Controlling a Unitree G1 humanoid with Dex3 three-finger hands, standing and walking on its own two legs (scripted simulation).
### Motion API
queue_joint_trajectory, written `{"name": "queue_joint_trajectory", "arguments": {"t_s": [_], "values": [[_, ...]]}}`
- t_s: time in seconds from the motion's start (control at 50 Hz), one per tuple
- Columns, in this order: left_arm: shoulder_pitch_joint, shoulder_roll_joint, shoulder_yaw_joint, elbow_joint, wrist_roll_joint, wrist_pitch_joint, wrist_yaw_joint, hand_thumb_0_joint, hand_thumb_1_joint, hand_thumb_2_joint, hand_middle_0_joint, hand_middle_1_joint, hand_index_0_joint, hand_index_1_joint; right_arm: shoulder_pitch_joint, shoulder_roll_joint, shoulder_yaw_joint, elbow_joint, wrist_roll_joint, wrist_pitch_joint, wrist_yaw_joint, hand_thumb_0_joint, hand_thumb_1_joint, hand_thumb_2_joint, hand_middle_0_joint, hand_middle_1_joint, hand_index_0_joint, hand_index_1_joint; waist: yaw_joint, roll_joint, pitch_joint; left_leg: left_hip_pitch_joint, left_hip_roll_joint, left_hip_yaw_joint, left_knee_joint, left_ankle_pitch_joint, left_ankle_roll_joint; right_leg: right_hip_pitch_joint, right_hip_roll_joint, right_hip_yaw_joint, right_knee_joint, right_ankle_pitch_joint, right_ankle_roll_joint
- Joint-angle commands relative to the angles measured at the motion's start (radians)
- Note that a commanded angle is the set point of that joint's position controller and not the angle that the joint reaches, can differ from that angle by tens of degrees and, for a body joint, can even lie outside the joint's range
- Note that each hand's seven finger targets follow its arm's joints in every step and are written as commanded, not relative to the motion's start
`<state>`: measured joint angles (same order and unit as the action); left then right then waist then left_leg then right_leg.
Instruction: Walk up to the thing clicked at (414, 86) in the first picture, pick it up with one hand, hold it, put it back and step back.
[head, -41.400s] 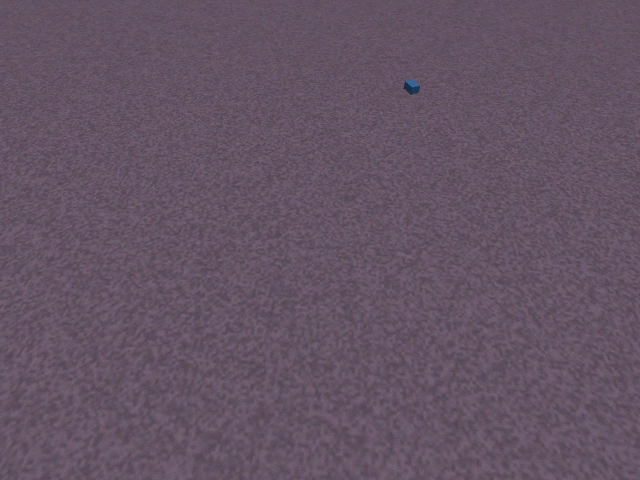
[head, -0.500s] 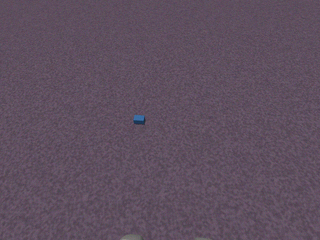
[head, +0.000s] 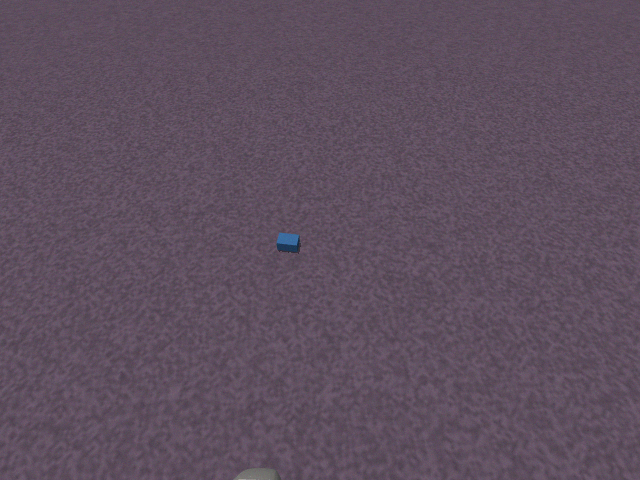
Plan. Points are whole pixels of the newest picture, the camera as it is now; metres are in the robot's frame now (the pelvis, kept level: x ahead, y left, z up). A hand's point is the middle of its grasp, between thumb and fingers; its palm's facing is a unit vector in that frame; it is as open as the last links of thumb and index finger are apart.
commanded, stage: step back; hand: left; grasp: from above
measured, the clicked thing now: (288, 242) +1.03 +0.17 -0.74
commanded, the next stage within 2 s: stand in 0.42 s
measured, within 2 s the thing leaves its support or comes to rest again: neither
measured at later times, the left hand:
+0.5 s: hand out of the picture +0.12 +0.26 -0.14, palm faces -0.04 -0.93 -0.35, open 7.4 cm
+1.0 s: hand out of the picture +0.11 +0.26 -0.14, palm faces -0.09 -0.94 -0.33, open 7.4 cm
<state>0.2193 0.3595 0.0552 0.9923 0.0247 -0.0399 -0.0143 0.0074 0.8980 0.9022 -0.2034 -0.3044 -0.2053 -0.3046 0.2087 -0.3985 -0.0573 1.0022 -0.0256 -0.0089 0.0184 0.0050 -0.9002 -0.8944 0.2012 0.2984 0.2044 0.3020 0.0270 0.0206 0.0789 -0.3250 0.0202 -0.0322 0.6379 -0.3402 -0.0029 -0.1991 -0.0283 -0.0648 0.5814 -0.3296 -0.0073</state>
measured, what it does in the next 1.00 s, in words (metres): steps on the spot: left foot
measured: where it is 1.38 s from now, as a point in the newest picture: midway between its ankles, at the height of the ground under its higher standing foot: outside the picture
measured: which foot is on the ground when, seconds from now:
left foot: up 0.00-0.00, down 0.02-1.00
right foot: down 0.00-1.00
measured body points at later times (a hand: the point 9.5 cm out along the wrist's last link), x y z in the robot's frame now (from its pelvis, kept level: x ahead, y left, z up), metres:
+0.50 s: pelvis +0.03 +0.01 +0.01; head +0.04 +0.01 +0.46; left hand +0.13 +0.31 -0.12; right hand +0.14 -0.28 -0.11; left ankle +0.06 +0.14 -0.73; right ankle -0.01 -0.12 -0.73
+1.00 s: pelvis +0.02 +0.01 +0.02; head +0.02 +0.02 +0.47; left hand +0.12 +0.31 -0.12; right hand +0.06 -0.29 -0.11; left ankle +0.06 +0.14 -0.73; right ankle -0.01 -0.12 -0.73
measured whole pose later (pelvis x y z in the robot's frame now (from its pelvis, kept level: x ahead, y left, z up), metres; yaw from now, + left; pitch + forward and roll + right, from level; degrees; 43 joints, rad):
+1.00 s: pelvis +0.02 +0.01 +0.02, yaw -3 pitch -3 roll +0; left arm 0.10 0.36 0.00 1.14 0.01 -0.02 -0.01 0.01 0.90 0.90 -0.20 -0.30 -0.20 -0.30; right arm 0.10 -0.34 -0.01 1.17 -0.01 -0.01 0.02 0.00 -0.90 -0.89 0.20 0.30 0.20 0.30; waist -0.02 -0.01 0.06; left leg -0.15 0.03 0.04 0.32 -0.12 -0.01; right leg -0.07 -0.02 0.01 0.32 -0.21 0.02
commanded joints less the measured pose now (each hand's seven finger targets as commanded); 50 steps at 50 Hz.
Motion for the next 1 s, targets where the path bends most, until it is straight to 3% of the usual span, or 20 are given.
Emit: {"name": "queue_joint_trajectory", "arguments": {"t_s": [0.0, 0.02, 0.04, 0.06, 0.12, 0.14, 0.18, 0.24, 0.38, 0.4, 0.44, 0.5, 0.54, 0.62, 0.7, 0.74, 0.86, 0.88, 0.98], "values": [[-0.062, 0.212, 0.028, -0.091, -0.018, -0.002, 0.022, 0.000, 0.900, 0.900, -0.200, -0.300, -0.200, -0.300, 0.000, -0.151, -0.043, -0.042, -0.009, -0.036, -0.027, 0.000, -0.900, -0.900, 0.200, 0.300, 0.200, 0.300, -0.032, -0.062, -0.115, 0.226, 0.056, -0.030, -0.181, 0.358, 0.041, -0.091, -0.109, 0.100, 0.010, 0.410, -0.052], [-0.062, 0.183, 0.020, -0.094, -0.030, 0.007, 0.020, 0.000, 0.900, 0.900, -0.200, -0.300, -0.200, -0.300, -0.035, -0.195, -0.043, -0.055, -0.010, -0.039, -0.032, 0.000, -0.900, -0.900, 0.200, 0.300, 0.200, 0.300, -0.018, 0.046, -0.133, 0.173, 0.184, -0.205, -0.239, 0.296, 0.096, -0.104, -0.035, 0.081, 0.047, 0.187, -0.012], [-0.069, 0.207, 0.029, -0.073, -0.036, 0.017, 0.024, 0.000, 0.900, 0.900, -0.200, -0.300, -0.200, -0.300, -0.075, -0.246, -0.049, -0.063, 0.001, -0.036, -0.031, 0.000, -0.900, -0.900, 0.200, 0.300, 0.200, 0.300, -0.014, 0.098, -0.129, 0.069, 0.250, -0.266, -0.265, 0.211, 0.175, -0.025, 0.002, 0.056, 0.077, -0.047, -0.014], [-0.072, 0.205, 0.025, -0.058, -0.028, 0.020, 0.025, 0.000, 0.900, 0.900, -0.200, -0.300, -0.200, -0.300, -0.107, -0.243, -0.046, -0.056, -0.003, -0.032, -0.029, 0.000, -0.900, -0.900, 0.200, 0.300, 0.200, 0.300, -0.011, 0.102, -0.108, 0.049, 0.262, -0.277, -0.285, 0.164, 0.182, -0.008, 0.002, 0.063, 0.056, -0.105, -0.018], [-0.026, 0.210, 0.020, -0.010, -0.019, 0.008, 0.025, 0.000, 0.900, 0.900, -0.200, -0.300, -0.200, -0.300, -0.176, -0.203, -0.026, -0.054, 0.002, -0.025, -0.028, 0.000, -0.900, -0.900, 0.200, 0.300, 0.200, 0.300, 0.015, 0.127, -0.109, 0.055, 0.193, -0.164, -0.249, 0.179, 0.104, 0.029, -0.025, 0.088, -0.073, 0.050, -0.029], [-0.027, 0.220, 0.022, 0.004, -0.017, 0.004, 0.024, 0.000, 0.900, 0.900, -0.200, -0.300, -0.200, -0.300, -0.189, -0.184, -0.021, -0.048, 0.005, -0.022, -0.027, 0.000, -0.900, -0.900, 0.200, 0.300, 0.200, 0.300, 0.012, 0.113, -0.107, 0.035, 0.163, -0.131, -0.239, 0.146, 0.075, 0.054, -0.038, 0.115, -0.105, 0.091, -0.034], [-0.077, 0.235, 0.024, 0.004, -0.016, -0.003, 0.021, 0.000, 0.900, 0.900, -0.200, -0.300, -0.200, -0.300, -0.185, -0.160, -0.013, -0.030, 0.009, -0.024, -0.027, 0.000, -0.900, -0.900, 0.200, 0.300, 0.200, 0.300, -0.012, 0.053, -0.121, 0.103, 0.119, -0.073, -0.214, 0.205, 0.040, 0.040, -0.074, 0.161, -0.135, 0.210, -0.042], [-0.100, 0.235, 0.021, 0.021, -0.018, -0.006, 0.027, 0.000, 0.900, 0.900, -0.200, -0.300, -0.200, -0.300, -0.210, -0.157, -0.014, -0.005, 0.011, -0.026, -0.028, 0.000, -0.900, -0.900, 0.200, 0.300, 0.200, 0.300, -0.017, 0.022, -0.137, 0.163, 0.115, -0.038, -0.189, 0.345, 0.040, 0.046, -0.086, 0.156, -0.161, 0.333, -0.036], [-0.132, 0.225, 0.020, 0.040, -0.015, -0.002, 0.030, 0.000, 0.900, 0.900, -0.200, -0.300, -0.200, -0.300, -0.242, -0.134, -0.009, 0.027, 0.012, -0.020, -0.027, 0.000, -0.900, -0.900, 0.200, 0.300, 0.200, 0.300, -0.018, -0.040, -0.141, 0.208, 0.112, 0.001, -0.213, 0.363, 0.034, 0.065, -0.089, 0.156, -0.208, 0.388, -0.021], [-0.155, 0.195, -0.004, 0.049, -0.021, -0.004, 0.024, 0.000, 0.900, 0.900, -0.200, -0.300, -0.200, -0.300, -0.211, -0.140, 0.000, 0.036, 0.023, -0.021, -0.022, 0.000, -0.900, -0.900, 0.200, 0.300, 0.200, 0.300, -0.041, -0.031, -0.148, 0.236, 0.112, -0.032, -0.261, 0.372, 0.032, 0.066, -0.100, 0.164, -0.238, 0.355, -0.014], [-0.146, 0.191, -0.010, 0.056, -0.020, -0.005, 0.024, 0.000, 0.900, 0.900, -0.200, -0.300, -0.200, -0.300, -0.244, -0.142, -0.002, 0.044, 0.023, -0.023, -0.018, 0.000, -0.900, -0.900, 0.200, 0.300, 0.200, 0.300, -0.028, -0.026, -0.132, 0.263, 0.118, -0.036, -0.269, 0.407, 0.027, 0.058, -0.093, 0.151, -0.261, 0.365, -0.004], [-0.169, 0.209, -0.007, 0.060, -0.019, -0.005, 0.026, 0.000, 0.900, 0.900, -0.200, -0.300, -0.200, -0.300, -0.227, -0.143, 0.001, 0.055, 0.019, -0.024, -0.017, 0.000, -0.900, -0.900, 0.200, 0.300, 0.200, 0.300, -0.032, -0.014, -0.156, 0.271, 0.120, -0.029, -0.288, 0.431, 0.024, 0.105, -0.101, 0.147, -0.273, 0.378, -0.001], [-0.172, 0.212, -0.007, 0.067, -0.018, -0.004, 0.026, 0.000, 0.900, 0.900, -0.200, -0.300, -0.200, -0.300, -0.234, -0.137, 0.002, 0.058, 0.019, -0.023, -0.017, 0.000, -0.900, -0.900, 0.200, 0.300, 0.200, 0.300, -0.031, -0.028, -0.139, 0.274, 0.116, -0.027, -0.313, 0.379, 0.017, 0.087, -0.102, 0.151, -0.292, 0.326, -0.001], [-0.176, 0.206, -0.012, 0.073, -0.019, -0.004, 0.024, 0.000, 0.900, 0.900, -0.200, -0.300, -0.200, -0.300, -0.235, -0.142, 0.004, 0.072, 0.019, -0.026, -0.017, 0.000, -0.900, -0.900, 0.200, 0.300, 0.200, 0.300, -0.026, -0.019, -0.135, 0.269, 0.120, -0.028, -0.326, 0.398, 0.011, 0.107, -0.106, 0.147, -0.302, 0.335, -0.002], [-0.180, 0.210, -0.013, 0.078, -0.016, -0.001, 0.024, 0.000, 0.900, 0.900, -0.200, -0.300, -0.200, -0.300, -0.224, -0.142, 0.006, 0.080, 0.017, -0.022, -0.016, 0.000, -0.900, -0.900, 0.200, 0.300, 0.200, 0.300, -0.030, -0.022, -0.101, 0.231, 0.111, -0.030, -0.359, 0.290, 0.007, 0.089, -0.103, 0.149, -0.331, 0.223, -0.004], [-0.179, 0.212, -0.013, 0.077, -0.016, -0.005, 0.024, 0.000, 0.900, 0.900, -0.200, -0.300, -0.200, -0.300, -0.211, -0.144, 0.006, 0.084, 0.018, -0.025, -0.015, 0.000, -0.900, -0.900, 0.200, 0.300, 0.200, 0.300, -0.030, -0.019, -0.126, 0.243, 0.117, -0.029, -0.346, 0.343, 0.011, 0.116, -0.109, 0.147, -0.321, 0.285, -0.003], [-0.172, 0.206, -0.013, 0.082, -0.016, 0.002, 0.019, 0.000, 0.900, 0.900, -0.200, -0.300, -0.200, -0.300, -0.194, -0.156, 0.008, 0.094, 0.017, -0.025, -0.017, 0.000, -0.900, -0.900, 0.200, 0.300, 0.200, 0.300, -0.032, -0.016, -0.080, 0.230, 0.113, -0.037, -0.377, 0.216, 0.008, 0.054, -0.099, 0.151, -0.343, 0.151, -0.005], [-0.171, 0.208, -0.015, 0.081, -0.015, 0.002, 0.020, 0.000, 0.900, 0.900, -0.200, -0.300, -0.200, -0.300, -0.195, -0.155, 0.007, 0.091, 0.016, -0.025, -0.016, 0.000, -0.900, -0.900, 0.200, 0.300, 0.200, 0.300, -0.032, -0.023, -0.087, 0.234, 0.117, -0.040, -0.372, 0.238, 0.010, 0.060, -0.100, 0.148, -0.340, 0.162, -0.005], [-0.159, 0.200, -0.018, 0.080, -0.015, 0.006, 0.016, 0.000, 0.900, 0.900, -0.200, -0.300, -0.200, -0.300, -0.169, -0.163, 0.007, 0.099, 0.014, -0.024, -0.017, 0.000, -0.900, -0.900, 0.200, 0.300, 0.200, 0.300, -0.037, -0.001, -0.075, 0.212, 0.113, -0.042, -0.386, 0.159, 0.008, 0.034, -0.097, 0.155, -0.345, 0.105, -0.007]]}}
